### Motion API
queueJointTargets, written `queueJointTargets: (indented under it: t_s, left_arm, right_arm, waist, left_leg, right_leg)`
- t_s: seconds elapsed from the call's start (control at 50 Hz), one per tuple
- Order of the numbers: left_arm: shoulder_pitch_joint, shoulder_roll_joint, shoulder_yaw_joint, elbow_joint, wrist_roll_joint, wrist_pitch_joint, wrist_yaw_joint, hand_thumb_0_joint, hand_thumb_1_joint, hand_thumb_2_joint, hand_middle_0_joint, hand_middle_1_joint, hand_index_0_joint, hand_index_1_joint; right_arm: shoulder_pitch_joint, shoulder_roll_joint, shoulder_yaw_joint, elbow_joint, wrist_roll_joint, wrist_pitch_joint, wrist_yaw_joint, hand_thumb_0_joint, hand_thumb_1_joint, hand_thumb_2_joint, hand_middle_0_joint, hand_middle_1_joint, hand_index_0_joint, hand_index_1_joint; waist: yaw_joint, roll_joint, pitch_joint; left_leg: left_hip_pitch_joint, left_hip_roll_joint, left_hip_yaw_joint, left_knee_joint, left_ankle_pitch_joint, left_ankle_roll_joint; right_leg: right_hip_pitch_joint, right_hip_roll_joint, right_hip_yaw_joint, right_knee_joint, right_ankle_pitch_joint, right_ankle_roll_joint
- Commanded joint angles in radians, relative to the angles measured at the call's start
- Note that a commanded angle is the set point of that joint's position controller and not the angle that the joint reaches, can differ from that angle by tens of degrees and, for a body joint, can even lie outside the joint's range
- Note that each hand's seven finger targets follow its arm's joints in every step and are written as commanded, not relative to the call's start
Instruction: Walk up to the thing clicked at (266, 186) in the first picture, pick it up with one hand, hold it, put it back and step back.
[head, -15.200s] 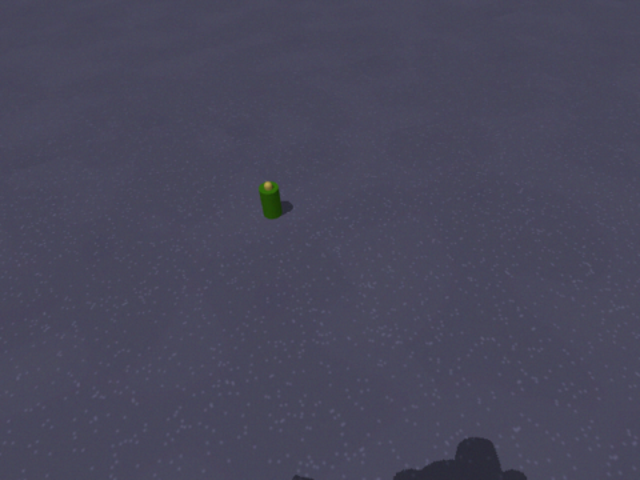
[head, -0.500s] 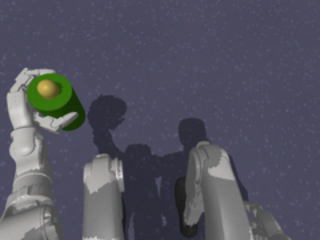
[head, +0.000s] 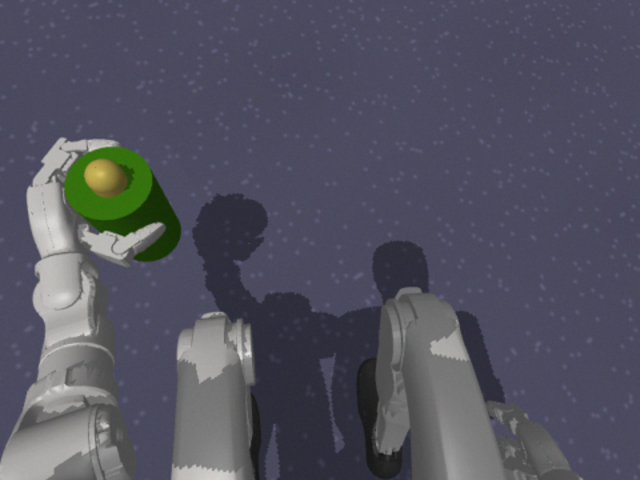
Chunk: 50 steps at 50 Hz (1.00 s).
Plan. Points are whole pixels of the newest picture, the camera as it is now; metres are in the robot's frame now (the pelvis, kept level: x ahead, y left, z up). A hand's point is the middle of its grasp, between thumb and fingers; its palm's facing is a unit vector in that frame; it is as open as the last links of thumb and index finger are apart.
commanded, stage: lift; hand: left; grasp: from the side
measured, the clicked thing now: (128, 206) +0.46 +0.22 -0.07
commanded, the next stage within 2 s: none
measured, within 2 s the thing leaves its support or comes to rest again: neither
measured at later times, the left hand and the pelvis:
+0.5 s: hand (99, 205) +0.42 +0.21 +0.01, palm faces +0.15 -0.99 -0.07, open 11.6 cm; pelvis +0.00 +0.00 +0.05, yaw +1 degrees
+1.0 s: hand out of the picture +0.40 +0.20 +0.19, palm faces +0.18 -0.98 -0.05, open 11.6 cm; pelvis +0.04 +0.00 +0.20, yaw +1 degrees
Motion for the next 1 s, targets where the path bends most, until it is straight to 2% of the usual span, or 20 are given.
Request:
queueJointTargets:
  t_s: [0.0,0.04,0.08,0.12,0.18,0.26,0.32,0.38,0.48,0.56,0.6,0.64,0.66,0.68,0.74,0.8,0.84,0.88,0.9,0.98]
  left_arm:
    - [-0.384,0.278,0.063,-0.327,-0.054,-0.137,-0.007,0.0,-0.071,1.201,-1.252,-1.4,-1.266,-1.407]
    - [-0.368,0.253,0.041,-0.344,-0.054,-0.134,-0.019,0.0,-0.063,1.207,-1.258,-1.405,-1.27,-1.413]
    - [-0.426,0.311,0.066,-0.45,-0.063,-0.139,-0.028,0.0,-0.08,1.202,-1.25,-1.398,-1.262,-1.407]
    - [-0.397,0.269,0.036,-0.449,-0.077,-0.124,-0.046,0.0,-0.063,1.191,-1.237,-1.382,-1.251,-1.388]
    - [-0.369,0.271,0.05,-0.471,-0.091,-0.105,-0.047,0.0,-0.066,1.2,-1.247,-1.39,-1.26,-1.398]
    - [-0.303,0.224,0.019,-0.499,-0.102,-0.075,-0.043,0.0,-0.056,1.216,-1.243,-1.398,-1.258,-1.404]
    - [-0.31,0.264,0.033,-0.628,-0.106,-0.065,-0.031,0.0,-0.047,1.227,-1.254,-1.409,-1.27,-1.414]
    - [-0.21,0.176,-0.004,-0.569,-0.126,-0.031,-0.027,0.0,-0.059,1.236,-1.24,-1.41,-1.257,-1.415]
    - [-0.212,0.232,0.004,-0.774,-0.118,0.0,0.004,0.0,-0.081,1.247,-1.239,-1.415,-1.257,-1.42]
    - [-0.107,0.124,-0.041,-0.752,-0.14,0.047,0.026,0.0,-0.039,1.234,-1.197,-1.38,-1.215,-1.384]
    - [-0.019,0.113,-0.046,-0.701,-0.13,0.068,0.033,0.0,-0.034,1.234,-1.194,-1.373,-1.211,-1.378]
    - [-0.102,0.175,-0.033,-0.892,-0.117,0.059,0.045,0.0,-0.029,1.228,-1.196,-1.378,-1.216,-1.379]
    - [-0.081,0.153,-0.059,-0.913,-0.117,0.071,0.051,0.0,-0.053,1.226,-1.2,-1.378,-1.219,-1.381]
    - [-0.01,0.091,-0.097,-0.89,-0.124,0.088,0.052,0.0,-0.053,1.235,-1.199,-1.384,-1.219,-1.387]
    - [0.036,0.027,-0.138,-0.863,-0.132,0.113,0.073,0.0,-0.023,1.226,-1.166,-1.348,-1.183,-1.352]
    - [0.052,0.069,-0.123,-0.952,-0.114,0.12,0.096,0.0,-0.039,1.191,-1.135,-1.314,-1.154,-1.316]
    - [0.114,0.032,-0.163,-0.937,-0.103,0.133,0.108,0.0,-0.038,1.186,-1.121,-1.309,-1.144,-1.307]
    - [0.109,0.044,-0.128,-0.962,-0.118,0.129,0.125,0.0,-0.028,1.189,-1.13,-1.312,-1.151,-1.312]
    - [0.15,0.001,-0.155,-0.925,-0.117,0.132,0.128,0.0,-0.012,1.195,-1.128,-1.313,-1.15,-1.312]
    - [0.114,0.015,-0.156,-0.909,-0.097,0.119,0.151,0.0,-0.003,1.203,-1.123,-1.306,-1.141,-1.308]
  right_arm:
    - [0.151,-0.213,-0.074,-0.048,0.01,-0.01,-0.019,0.0,-0.963,-0.914,0.199,0.3,0.199,0.3]
    - [0.15,-0.21,-0.077,-0.055,0.01,-0.012,-0.017,0.0,-0.967,-0.916,0.199,0.3,0.199,0.3]
    - [0.16,-0.214,-0.081,-0.047,0.013,-0.015,-0.02,0.0,-0.964,-0.915,0.199,0.3,0.199,0.3]
    - [0.155,-0.214,-0.082,-0.062,0.022,-0.018,-0.023,0.0,-0.961,-0.914,0.199,0.3,0.199,0.3]
    - [0.165,-0.213,-0.087,-0.063,0.031,-0.024,-0.027,0.0,-0.961,-0.914,0.199,0.3,0.199,0.3]
    - [0.151,-0.209,-0.093,-0.087,0.042,-0.029,-0.034,0.0,-0.956,-0.913,0.199,0.3,0.199,0.3]
    - [0.157,-0.2,-0.101,-0.103,0.052,-0.033,-0.041,0.0,-0.953,-0.912,0.2,0.3,0.199,0.3]
    - [0.138,-0.189,-0.097,-0.112,0.065,-0.044,-0.046,0.0,-0.949,-0.912,0.2,0.3,0.199,0.3]
    - [0.148,-0.177,-0.109,-0.133,0.078,-0.049,-0.059,0.0,-0.944,-0.911,0.2,0.3,0.199,0.3]
    - [0.14,-0.163,-0.11,-0.14,0.094,-0.063,-0.069,0.0,-0.935,-0.908,0.2,0.3,0.199,0.3]
    - [0.128,-0.162,-0.11,-0.15,0.102,-0.066,-0.077,0.0,-0.933,-0.908,0.2,0.3,0.199,0.3]
    - [0.136,-0.152,-0.112,-0.152,0.101,-0.065,-0.079,0.0,-0.932,-0.907,0.2,0.3,0.199,0.299]
    - [0.145,-0.15,-0.111,-0.157,0.104,-0.064,-0.082,0.0,-0.931,-0.907,0.2,0.3,0.199,0.3]
    - [0.142,-0.145,-0.111,-0.16,0.108,-0.068,-0.084,0.0,-0.932,-0.907,0.2,0.3,0.199,0.3]
    - [0.141,-0.134,-0.1,-0.158,0.112,-0.08,-0.089,0.0,-0.922,-0.906,0.199,0.3,0.199,0.3]
    - [0.143,-0.132,-0.101,-0.167,0.113,-0.084,-0.097,0.0,-0.914,-0.903,0.199,0.3,0.199,0.3]
    - [0.143,-0.123,-0.095,-0.164,0.112,-0.086,-0.101,0.0,-0.911,-0.902,0.199,0.3,0.199,0.3]
    - [0.142,-0.112,-0.086,-0.161,0.113,-0.089,-0.106,0.0,-0.908,-0.902,0.2,0.3,0.199,0.3]
    - [0.143,-0.107,-0.085,-0.159,0.111,-0.092,-0.108,0.0,-0.904,-0.9,0.199,0.3,0.199,0.3]
    - [0.138,-0.097,-0.079,-0.143,0.102,-0.097,-0.117,0.0,-0.899,-0.9,0.2,0.3,0.199,0.3]
  waist:
    - [0.021,0.224,-0.781]
    - [0.018,0.231,-0.78]
    - [0.034,0.265,-0.821]
    - [0.02,0.252,-0.824]
    - [0.034,0.225,-0.831]
    - [0.04,0.215,-0.816]
    - [0.05,0.208,-0.847]
    - [0.047,0.161,-0.775]
    - [0.074,0.181,-0.831]
    - [0.056,0.127,-0.77]
    - [0.072,0.097,-0.744]
    - [0.097,0.162,-0.81]
    - [0.094,0.169,-0.822]
    - [0.081,0.15,-0.796]
    - [0.072,0.133,-0.739]
    - [0.093,0.143,-0.742]
    - [0.088,0.139,-0.717]
    - [0.1,0.125,-0.684]
    - [0.091,0.104,-0.684]
    - [0.096,0.108,-0.587]
  left_leg:
    - [0.52,-0.017,0.034,-0.305,0.265,0.018]
    - [0.527,-0.017,0.035,-0.32,0.255,0.015]
    - [0.564,-0.013,0.034,-0.327,0.258,0.01]
    - [0.568,-0.016,0.033,-0.335,0.261,0.015]
    - [0.569,-0.017,0.035,-0.351,0.25,0.017]
    - [0.59,-0.018,0.033,-0.385,0.236,0.02]
    - [0.591,-0.02,0.038,-0.417,0.197,0.025]
    - [0.576,-0.02,0.036,-0.445,0.196,0.03]
    - [0.669,-0.015,0.044,-0.509,0.192,0.031]
    - [0.685,-0.017,0.037,-0.565,0.184,0.036]
    - [0.712,-0.014,0.041,-0.583,0.229,0.04]
    - [0.801,-0.011,0.044,-0.623,0.253,0.032]
    - [0.87,-0.008,0.038,-0.651,0.286,0.029]
    - [0.884,-0.008,0.032,-0.67,0.287,0.028]
    - [0.944,0.0,0.015,-0.72,0.342,0.023]
    - [1.027,0.001,0.016,-0.784,0.361,0.021]
    - [1.087,0.004,0.009,-0.828,0.395,0.017]
    - [1.094,0.003,0.01,-0.864,0.386,0.017]
    - [1.126,0.004,0.007,-0.883,0.409,0.017]
    - [1.175,0.007,0.011,-0.958,0.398,0.015]
  right_leg:
    - [0.427,0.037,-0.022,-0.192,0.213,-0.056]
    - [0.43,0.037,-0.022,-0.199,0.205,-0.057]
    - [0.432,0.038,-0.02,-0.198,0.203,-0.06]
    - [0.442,0.038,-0.021,-0.208,0.209,-0.06]
    - [0.474,0.039,-0.015,-0.236,0.199,-0.058]
    - [0.491,0.036,-0.011,-0.273,0.192,-0.059]
    - [0.554,0.04,-0.002,-0.314,0.164,-0.056]
    - [0.556,0.041,0.0,-0.348,0.161,-0.055]
    - [0.654,0.045,0.02,-0.429,0.159,-0.055]
    - [0.711,0.047,0.018,-0.503,0.162,-0.048]
    - [0.748,0.046,0.024,-0.537,0.199,-0.047]
    - [0.793,0.047,0.029,-0.561,0.214,-0.052]
    - [0.813,0.047,0.024,-0.579,0.235,-0.053]
    - [0.823,0.049,0.018,-0.6,0.239,-0.051]
    - [0.842,0.053,0.006,-0.638,0.282,-0.051]
    - [0.921,0.054,0.005,-0.706,0.3,-0.05]
    - [0.954,0.055,0.001,-0.742,0.328,-0.049]
    - [1.017,0.059,0.0,-0.777,0.332,-0.046]
    - [1.038,0.062,-0.003,-0.801,0.354,-0.045]
    - [1.092,0.062,-0.001,-0.881,0.355,-0.044]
